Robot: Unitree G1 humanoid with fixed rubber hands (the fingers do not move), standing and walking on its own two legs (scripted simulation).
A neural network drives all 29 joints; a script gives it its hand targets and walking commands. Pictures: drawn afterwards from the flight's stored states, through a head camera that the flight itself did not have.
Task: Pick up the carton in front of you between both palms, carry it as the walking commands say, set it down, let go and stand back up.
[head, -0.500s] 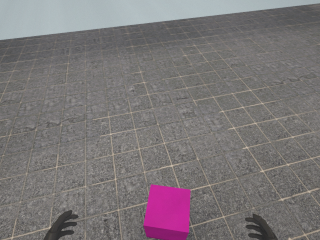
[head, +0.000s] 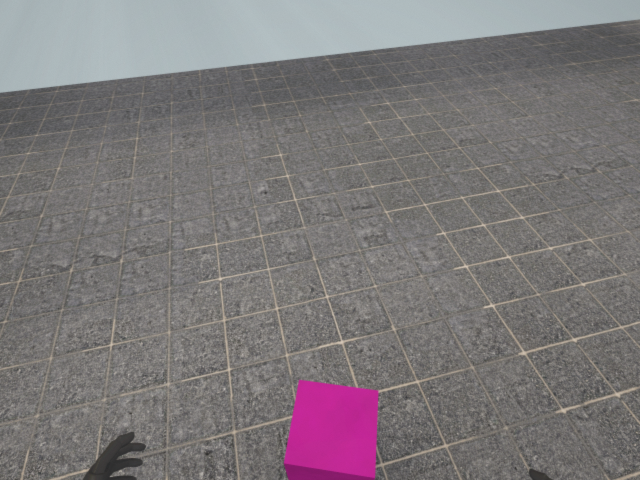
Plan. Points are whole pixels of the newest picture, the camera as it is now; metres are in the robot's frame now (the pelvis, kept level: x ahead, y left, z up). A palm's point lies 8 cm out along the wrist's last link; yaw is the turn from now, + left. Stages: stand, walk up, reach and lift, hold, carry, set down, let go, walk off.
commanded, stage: stand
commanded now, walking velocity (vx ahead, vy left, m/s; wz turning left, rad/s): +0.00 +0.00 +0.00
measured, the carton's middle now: (333, 440) +0.37 -0.02 -0.65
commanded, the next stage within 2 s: none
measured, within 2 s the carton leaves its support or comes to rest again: neither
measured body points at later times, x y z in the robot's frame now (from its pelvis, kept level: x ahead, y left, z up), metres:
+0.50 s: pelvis -0.02 +0.00 +0.00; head -0.03 -0.01 +0.45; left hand +0.09 +0.31 -0.10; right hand +0.06 -0.31 -0.12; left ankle -0.06 +0.12 -0.74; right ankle -0.01 -0.10 -0.74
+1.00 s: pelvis -0.03 +0.00 +0.01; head -0.03 +0.00 +0.46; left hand +0.08 +0.32 -0.10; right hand +0.05 -0.31 -0.12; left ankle -0.06 +0.12 -0.74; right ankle -0.01 -0.10 -0.74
